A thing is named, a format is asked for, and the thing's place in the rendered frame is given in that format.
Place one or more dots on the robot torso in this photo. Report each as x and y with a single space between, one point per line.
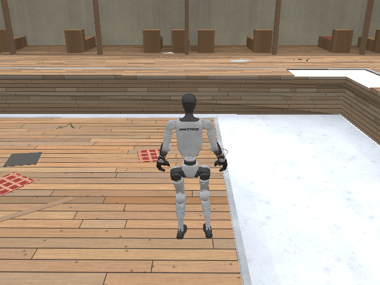
189 143

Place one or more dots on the left robot forearm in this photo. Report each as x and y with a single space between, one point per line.
162 155

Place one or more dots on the left robot foot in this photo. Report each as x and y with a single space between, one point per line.
180 234

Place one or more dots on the right robot forearm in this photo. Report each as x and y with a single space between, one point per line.
219 154

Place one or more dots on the robot left hand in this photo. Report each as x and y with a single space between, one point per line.
164 163

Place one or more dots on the robot left upper arm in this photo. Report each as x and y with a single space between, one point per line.
171 124

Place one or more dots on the robot right hand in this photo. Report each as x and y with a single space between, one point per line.
221 163

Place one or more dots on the robot right upper arm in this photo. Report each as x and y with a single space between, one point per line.
208 125

